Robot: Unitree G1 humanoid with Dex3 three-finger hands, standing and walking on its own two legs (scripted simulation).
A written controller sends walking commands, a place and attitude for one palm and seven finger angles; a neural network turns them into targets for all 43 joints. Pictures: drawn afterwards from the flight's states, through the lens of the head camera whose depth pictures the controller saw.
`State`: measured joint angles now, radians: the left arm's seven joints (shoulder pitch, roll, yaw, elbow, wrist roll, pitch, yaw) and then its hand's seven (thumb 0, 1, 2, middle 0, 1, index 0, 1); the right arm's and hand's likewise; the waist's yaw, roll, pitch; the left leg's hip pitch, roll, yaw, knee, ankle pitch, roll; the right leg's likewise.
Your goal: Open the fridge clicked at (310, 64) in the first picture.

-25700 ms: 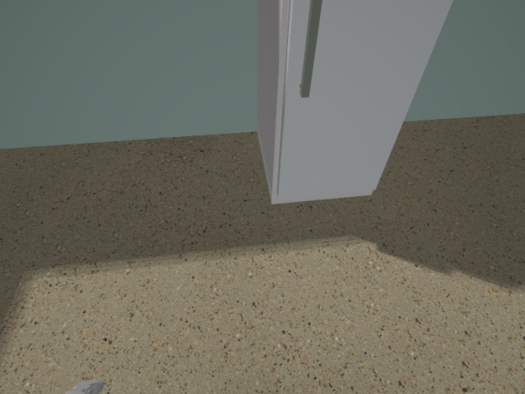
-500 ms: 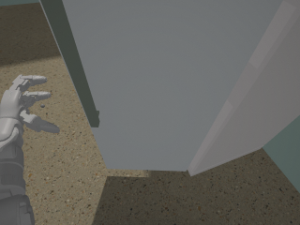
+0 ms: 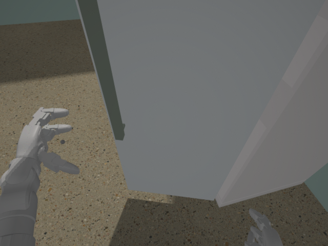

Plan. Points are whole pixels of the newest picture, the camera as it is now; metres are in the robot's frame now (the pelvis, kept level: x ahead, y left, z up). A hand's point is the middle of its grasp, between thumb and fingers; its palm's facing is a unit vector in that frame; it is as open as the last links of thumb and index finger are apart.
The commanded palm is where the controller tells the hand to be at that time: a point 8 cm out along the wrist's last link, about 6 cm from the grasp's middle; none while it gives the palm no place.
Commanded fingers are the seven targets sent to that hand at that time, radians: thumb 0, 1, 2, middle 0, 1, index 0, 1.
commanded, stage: slip the hand off the handle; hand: left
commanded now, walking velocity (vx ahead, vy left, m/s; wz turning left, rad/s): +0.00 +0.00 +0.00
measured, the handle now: (110, 79) +0.49 +0.19 +0.15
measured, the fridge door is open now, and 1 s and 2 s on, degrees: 68 68 68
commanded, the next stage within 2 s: draw the hand back to the body in 0.04 s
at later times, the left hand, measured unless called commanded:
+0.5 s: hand (53, 146) +0.28 +0.26 +0.13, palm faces +0.20 -0.98 +0.00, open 14.7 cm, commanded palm +0.23 +0.31 +0.13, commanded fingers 0.00 -0.55 0.20 -0.25 -1.15 -0.25 -1.15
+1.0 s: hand (31, 160) +0.23 +0.28 +0.15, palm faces +0.49 -0.82 -0.31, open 12.4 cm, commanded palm +0.18 +0.30 +0.17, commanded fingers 0.00 0.28 0.60 -0.22 -0.66 -0.22 -0.66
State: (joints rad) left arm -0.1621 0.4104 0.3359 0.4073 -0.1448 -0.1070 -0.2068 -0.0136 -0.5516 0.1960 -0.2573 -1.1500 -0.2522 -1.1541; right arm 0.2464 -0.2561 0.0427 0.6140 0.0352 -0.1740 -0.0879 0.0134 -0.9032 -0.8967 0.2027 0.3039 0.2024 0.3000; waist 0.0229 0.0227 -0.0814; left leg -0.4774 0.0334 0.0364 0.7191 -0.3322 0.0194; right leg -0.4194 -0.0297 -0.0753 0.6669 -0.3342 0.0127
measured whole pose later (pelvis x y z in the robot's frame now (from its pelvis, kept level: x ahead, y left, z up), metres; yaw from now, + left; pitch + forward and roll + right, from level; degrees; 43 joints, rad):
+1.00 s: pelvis +0.01 -0.01 +0.02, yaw +0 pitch -3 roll +0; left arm 0.27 0.33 0.32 -0.14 -0.07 -0.09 0.12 -0.01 -0.06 0.43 -0.24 -0.86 -0.24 -0.87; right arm 0.21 -0.23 0.05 0.68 -0.01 -0.19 -0.11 0.02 -0.90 -0.90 0.20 0.30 0.20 0.30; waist 0.08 0.03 0.01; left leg -0.17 0.02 0.05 0.47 -0.24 0.01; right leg -0.13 -0.03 -0.07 0.45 -0.26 0.01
